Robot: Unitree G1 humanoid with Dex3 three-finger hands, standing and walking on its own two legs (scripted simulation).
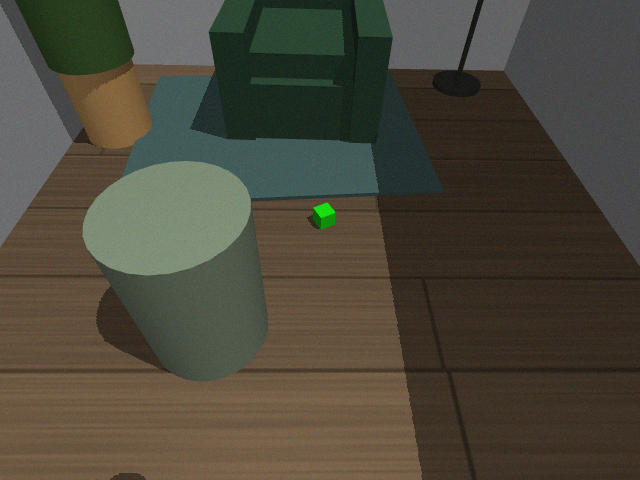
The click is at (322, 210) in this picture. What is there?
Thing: cube
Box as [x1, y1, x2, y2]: [313, 203, 335, 229]
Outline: 327,203 324,203 313,208 313,219 320,229 334,223 335,212
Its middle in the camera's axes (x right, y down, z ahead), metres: +0.02 -0.12 +1.73
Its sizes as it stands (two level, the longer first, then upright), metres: 0.073 0.073 0.073
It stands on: the floor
